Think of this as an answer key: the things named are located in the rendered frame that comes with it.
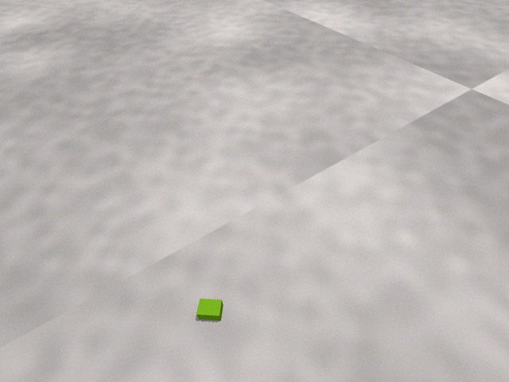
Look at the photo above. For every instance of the small box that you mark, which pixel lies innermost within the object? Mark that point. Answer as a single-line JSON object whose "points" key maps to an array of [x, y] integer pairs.
{"points": [[210, 309]]}

